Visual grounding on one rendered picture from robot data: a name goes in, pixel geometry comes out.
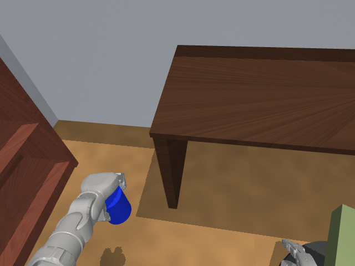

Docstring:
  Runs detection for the can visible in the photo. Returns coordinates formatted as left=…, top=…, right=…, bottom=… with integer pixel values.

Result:
left=105, top=186, right=131, bottom=224

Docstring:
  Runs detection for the office chair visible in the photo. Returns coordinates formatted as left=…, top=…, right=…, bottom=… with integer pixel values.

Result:
left=279, top=204, right=355, bottom=266

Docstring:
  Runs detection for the left robot hand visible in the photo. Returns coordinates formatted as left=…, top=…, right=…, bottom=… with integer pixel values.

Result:
left=80, top=172, right=126, bottom=222

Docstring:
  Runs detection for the bookshelf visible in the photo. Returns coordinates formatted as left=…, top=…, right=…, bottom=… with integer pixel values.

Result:
left=0, top=57, right=79, bottom=266

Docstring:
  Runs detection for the left robot arm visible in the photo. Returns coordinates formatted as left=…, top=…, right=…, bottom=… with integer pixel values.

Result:
left=26, top=190, right=105, bottom=266

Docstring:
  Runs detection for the right robot hand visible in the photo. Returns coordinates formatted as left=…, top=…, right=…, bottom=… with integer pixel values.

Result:
left=281, top=239, right=317, bottom=266

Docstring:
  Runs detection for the desk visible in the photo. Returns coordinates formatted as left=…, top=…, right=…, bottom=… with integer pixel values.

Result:
left=149, top=45, right=355, bottom=209

